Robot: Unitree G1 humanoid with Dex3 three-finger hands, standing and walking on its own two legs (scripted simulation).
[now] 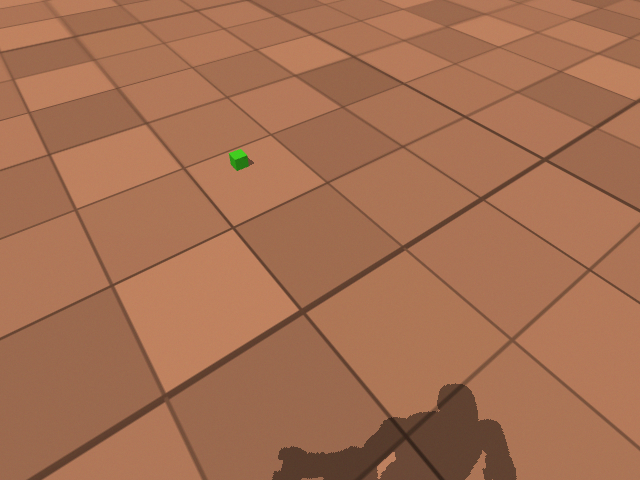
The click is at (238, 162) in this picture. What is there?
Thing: cube
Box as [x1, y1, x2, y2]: [229, 149, 248, 170]
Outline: 241,149 229,153 230,162 236,170 248,166 247,157
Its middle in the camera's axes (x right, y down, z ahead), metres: -0.42 -0.41 +2.02
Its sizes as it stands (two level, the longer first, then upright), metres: 0.069 0.069 0.069
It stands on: the floor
